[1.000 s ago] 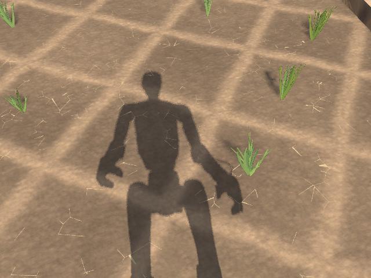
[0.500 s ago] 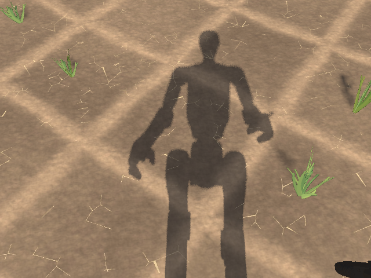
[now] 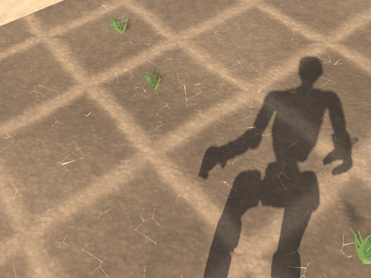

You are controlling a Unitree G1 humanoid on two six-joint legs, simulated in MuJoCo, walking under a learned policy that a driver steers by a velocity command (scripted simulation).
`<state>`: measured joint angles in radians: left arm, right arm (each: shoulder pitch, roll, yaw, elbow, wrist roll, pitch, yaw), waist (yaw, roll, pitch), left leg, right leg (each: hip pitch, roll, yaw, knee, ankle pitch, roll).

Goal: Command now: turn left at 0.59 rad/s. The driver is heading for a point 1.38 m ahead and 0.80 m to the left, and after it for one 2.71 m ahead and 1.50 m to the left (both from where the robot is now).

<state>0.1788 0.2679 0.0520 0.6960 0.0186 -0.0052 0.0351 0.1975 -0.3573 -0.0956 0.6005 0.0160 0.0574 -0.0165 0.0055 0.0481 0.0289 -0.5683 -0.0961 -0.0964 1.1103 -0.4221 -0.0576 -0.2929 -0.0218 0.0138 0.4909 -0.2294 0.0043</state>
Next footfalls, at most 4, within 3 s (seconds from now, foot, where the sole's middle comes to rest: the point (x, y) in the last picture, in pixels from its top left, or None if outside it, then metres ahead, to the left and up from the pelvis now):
0.26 left None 0.02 0.13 -0.78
0.72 right None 0.36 0.01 -0.78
1.22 left None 0.45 0.41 -0.78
1.74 right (95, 190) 0.83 0.46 -0.78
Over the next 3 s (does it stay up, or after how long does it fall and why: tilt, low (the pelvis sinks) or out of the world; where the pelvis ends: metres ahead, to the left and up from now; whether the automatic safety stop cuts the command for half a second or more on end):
stays up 1.16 0.85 0.00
